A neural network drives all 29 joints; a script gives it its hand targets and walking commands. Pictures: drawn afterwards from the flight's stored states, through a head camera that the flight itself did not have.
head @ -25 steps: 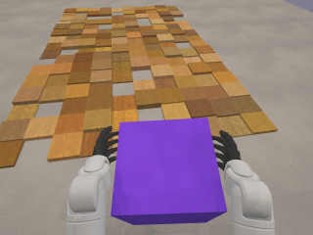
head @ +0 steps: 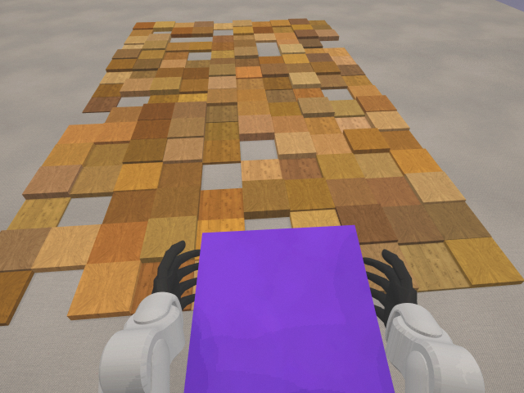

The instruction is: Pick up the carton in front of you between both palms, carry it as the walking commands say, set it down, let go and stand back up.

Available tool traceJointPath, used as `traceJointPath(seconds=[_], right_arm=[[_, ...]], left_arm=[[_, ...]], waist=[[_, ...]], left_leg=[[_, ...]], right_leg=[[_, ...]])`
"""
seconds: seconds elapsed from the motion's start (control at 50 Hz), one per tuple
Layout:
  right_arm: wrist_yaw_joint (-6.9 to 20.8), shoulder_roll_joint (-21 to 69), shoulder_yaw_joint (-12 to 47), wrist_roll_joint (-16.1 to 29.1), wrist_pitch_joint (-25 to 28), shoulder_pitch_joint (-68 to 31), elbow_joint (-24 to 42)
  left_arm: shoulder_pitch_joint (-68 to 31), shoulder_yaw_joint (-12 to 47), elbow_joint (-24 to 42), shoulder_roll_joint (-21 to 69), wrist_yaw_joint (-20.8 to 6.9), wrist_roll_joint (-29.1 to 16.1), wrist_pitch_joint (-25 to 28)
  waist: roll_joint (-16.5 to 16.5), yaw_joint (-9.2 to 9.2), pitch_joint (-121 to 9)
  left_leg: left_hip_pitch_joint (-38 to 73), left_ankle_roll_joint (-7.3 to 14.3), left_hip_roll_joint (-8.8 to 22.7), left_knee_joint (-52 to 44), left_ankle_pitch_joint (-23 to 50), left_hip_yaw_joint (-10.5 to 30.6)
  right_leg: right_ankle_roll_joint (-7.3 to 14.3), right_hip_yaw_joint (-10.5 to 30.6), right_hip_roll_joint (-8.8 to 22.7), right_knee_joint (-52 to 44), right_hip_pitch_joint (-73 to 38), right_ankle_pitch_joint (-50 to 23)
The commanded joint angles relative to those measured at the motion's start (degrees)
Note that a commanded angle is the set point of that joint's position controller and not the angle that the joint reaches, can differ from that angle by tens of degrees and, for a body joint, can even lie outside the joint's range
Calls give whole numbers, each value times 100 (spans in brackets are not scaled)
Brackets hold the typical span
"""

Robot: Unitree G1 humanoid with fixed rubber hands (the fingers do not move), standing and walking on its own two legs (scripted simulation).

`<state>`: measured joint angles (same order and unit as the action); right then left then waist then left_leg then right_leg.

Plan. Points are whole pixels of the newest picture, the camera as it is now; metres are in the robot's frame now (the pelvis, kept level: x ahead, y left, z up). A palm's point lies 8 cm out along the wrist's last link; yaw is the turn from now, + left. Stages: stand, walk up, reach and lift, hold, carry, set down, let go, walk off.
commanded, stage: carry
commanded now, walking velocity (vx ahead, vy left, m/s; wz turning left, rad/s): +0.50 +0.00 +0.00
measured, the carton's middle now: (283, 330) +0.22 +0.00 +0.01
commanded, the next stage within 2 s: none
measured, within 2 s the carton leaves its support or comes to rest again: neither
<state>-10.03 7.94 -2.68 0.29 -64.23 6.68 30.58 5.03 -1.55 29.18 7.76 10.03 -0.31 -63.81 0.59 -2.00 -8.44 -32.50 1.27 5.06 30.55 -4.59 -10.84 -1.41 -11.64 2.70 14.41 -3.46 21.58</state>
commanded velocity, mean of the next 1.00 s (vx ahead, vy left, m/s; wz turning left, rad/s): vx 0.50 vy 0.00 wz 0.00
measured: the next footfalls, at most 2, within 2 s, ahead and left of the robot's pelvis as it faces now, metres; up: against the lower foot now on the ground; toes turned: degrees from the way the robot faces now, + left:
left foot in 0.04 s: +0.21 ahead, +0.11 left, +0.00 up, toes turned +12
right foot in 0.54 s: +0.53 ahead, -0.09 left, +0.00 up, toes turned -11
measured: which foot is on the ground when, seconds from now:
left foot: up 0.00-0.02, down 0.04-0.54, up 0.56-0.98, down 1.00-1.00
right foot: down 0.00-0.08, up 0.10-0.52, down 0.54-0.98, up 1.00-1.00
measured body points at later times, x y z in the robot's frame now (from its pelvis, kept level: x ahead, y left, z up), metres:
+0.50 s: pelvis +0.32 +0.01 +0.00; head +0.32 +0.01 +0.45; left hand +0.64 +0.17 +0.10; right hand +0.63 -0.15 +0.09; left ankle +0.17 +0.10 -0.73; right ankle +0.47 -0.10 -0.71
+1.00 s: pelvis +0.68 +0.00 -0.01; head +0.73 +0.00 +0.43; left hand +1.03 +0.15 +0.12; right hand +1.02 -0.17 +0.11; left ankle +0.83 +0.06 -0.72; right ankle +0.50 -0.08 -0.72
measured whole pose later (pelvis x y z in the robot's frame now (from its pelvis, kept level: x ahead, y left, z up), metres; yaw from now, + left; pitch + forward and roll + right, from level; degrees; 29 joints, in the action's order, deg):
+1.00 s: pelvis +0.68 +0.00 -0.01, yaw -2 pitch +4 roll +0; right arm -12.4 7.9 -13.7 -0.3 -61.1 -26.8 17.2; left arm -25.4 -14.1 19.0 8.3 11.4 -0.1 -60.8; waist -0.2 0.2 1.6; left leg -34.3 5.0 -0.3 33.8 -3.6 -11.3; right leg 1.5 -8.7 2.1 35.6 4.7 27.8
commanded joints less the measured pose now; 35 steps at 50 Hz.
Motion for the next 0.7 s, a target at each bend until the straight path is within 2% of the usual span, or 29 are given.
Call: traceJointPath(seconds=[0.0, 0.02, 0.04, 0.06, 0.08, 0.1, 0.12, 0.14, 0.16, 0.18, 0.24, 0.3, 0.36, 0.46, 0.48, 0.5, 0.52, 0.54, 0.56, 0.58, 0.6, 0.62, 0.64, 0.68], right_arm=[[158, 3606, 3054, 814, 91, -1771, 584], [176, 3532, 3021, 768, 78, -1688, 504], [186, 3423, 2987, 721, 70, -1659, 475], [198, 3392, 3013, 731, 84, -1762, 383], [231, 3489, 3030, 810, 103, -1792, 360], [278, 3619, 3085, 842, 148, -2005, 398], [326, 3780, 3132, 871, 211, -2249, 382], [366, 3930, 3171, 868, 286, -2542, 325], [396, 4009, 3200, 859, 358, -2758, 256], [413, 4035, 3195, 864, 429, -2904, 155], [387, 3914, 3064, 837, 599, -3156, -237], [255, 3758, 2842, 775, 718, -3479, -610], [38, 3528, 2572, 669, 790, -3903, -903], [-253, 3189, 2178, 445, 798, -4858, -1554], [-275, 3203, 2160, 451, 795, -5147, -1671], [-291, 3219, 2160, 469, 793, -5425, -1763], [-307, 3227, 2156, 477, 785, -5631, -1853], [-342, 3242, 2130, 472, 787, -5914, -1860], [-352, 3354, 2064, 529, 782, -5975, -1928], [-382, 3428, 2037, 637, 801, -6300, -1907], [-388, 3626, 2035, 749, 829, -6569, -1885], [-374, 3754, 2001, 808, 866, -6769, -1896], [-348, 3820, 1977, 832, 894, -6855, -1880], [-319, 3805, 1937, 797, 919, -6847, -1837]], left_arm=[[-1633, 3092, 668, 3636, -260, -984, 22], [-1605, 3096, 669, 3532, -277, -937, 2], [-1655, 3093, 698, 3405, -281, -909, -9], [-1735, 3103, 824, 3307, -283, -870, -32], [-1888, 3155, 753, 3364, -300, -913, -15], [-2046, 3201, 650, 3566, -323, -912, 26], [-2141, 3154, 489, 3772, -349, -851, 89], [-2246, 3083, 268, 3974, -367, -767, 170], [-2323, 3031, 95, 4095, -370, -679, 259], [-2377, 2949, -57, 4139, -355, -577, 341], [-2587, 2683, -420, 4096, -228, -321, 533], [-3101, 2514, -694, 3957, -94, -323, 646], [-3771, 2398, -921, 3731, 24, -461, 705], [-4863, 2161, -1537, 3400, 123, -602, 708], [-5075, 2070, -1708, 3379, 131, -611, 714], [-5187, 1973, -1905, 3370, 135, -621, 725], [-5228, 1846, -2115, 3337, 149, -618, 740], [-5261, 1744, -2219, 3298, 168, -610, 748], [-5676, 1774, -2215, 3290, 217, -699, 771], [-5817, 1871, -2156, 3490, 228, -874, 797], [-6164, 1954, -1945, 3642, 216, -992, 858], [-6472, 2056, -1791, 3802, 189, -1077, 895], [-6708, 2132, -1599, 3886, 166, -1145, 926], [-6954, 2222, -1356, 3969, 145, -1240, 953]], waist=[[777, 160, -197], [525, 245, -589], [-106, 356, -994], [-1728, 415, -1467], [-1671, 358, -1204], [-1181, 370, -1141], [-555, 354, -1156], [-238, 318, -992], [-302, 272, -959], [-456, 261, -916], [-709, 264, -667], [-659, 290, -369], [-712, 330, -208], [-872, 395, -166], [-874, 292, -327], [-709, 11, -646], [-215, -188, -1195], [663, -326, -1666], [2070, -172, -2002], [1716, -194, -1946], [1247, -224, -1843], [544, -221, -1843], [245, -198, -1801], [350, -125, -1938]], left_leg=[[1395, 133, -489, -308, -237, -603], [2566, 177, -587, -267, -568, -636], [3813, 394, 392, -670, -1542, 847], [4942, 1190, 1947, -1525, -2289, 3608], [4652, 1293, 2037, -1911, -1179, 4081], [4326, 1242, 1882, -1705, -415, 3400], [3952, 1083, 1752, -1590, -225, 2879], [3418, 859, 1627, -1702, -278, 2386], [3049, 667, 1471, -1877, -671, 1947], [2854, 603, 1354, -1996, -897, 1663], [2779, 659, 1210, -2335, -1209, 1144], [2956, 720, 1040, -2352, -755, 777], [3172, 728, 914, -2172, -135, 454], [3634, 641, 894, -1447, 927, 257], [3627, 568, 842, -988, 1595, 164], [3445, 406, 665, -81, 2187, -121], [2881, 211, 354, 1268, 1986, -298], [1855, 52, 130, 2903, 470, -175], [-294, -124, -817, 4346, -2435, 386], [-830, 85, -555, 4992, -2350, 1085], [-1038, 241, -370, 5276, -2137, 1180], [-1062, 308, -245, 5254, -1912, 1189], [-1025, 313, -81, 5022, -1681, 1228], [-1039, 282, -59, 4715, -1449, 1138]], right_leg=[[502, -39, 971, 837, 421, -3580], [362, -265, 754, 1881, 919, -3733], [145, -178, 521, 3251, 2116, -2635], [-91, -25, -214, 5219, 3766, -624], [66, 767, -174, 6001, 4427, 510], [233, 1025, 156, 6325, 4510, 408], [333, 1141, 377, 6194, 4434, 129], [379, 1211, 546, 5755, 4243, -204], [391, 1156, 600, 5363, 4015, -479], [382, 1004, 539, 5063, 3896, -670], [234, 712, 499, 4103, 4037, -1142], [142, 486, 435, 3041, 4217, -1611], [179, 274, 292, 2438, 4120, -1935], [502, 119, 96, 1922, 3699, -1866], [572, -25, -60, 1865, 3263, -1616], [584, -322, -345, 1605, 2349, -1463], [536, -310, -455, 1472, 1008, -1127], [566, 1521, 842, 1181, -16, -324], [1368, 4389, 2117, 365, -1357, -45], [1515, 4474, 2024, 153, -1297, -422], [1508, 3804, 1871, 507, -1132, -1295], [1430, 3206, 1712, 769, -883, -2003], [1369, 2751, 1618, 839, -612, -2494], [1297, 2343, 1496, 795, -576, -2586]])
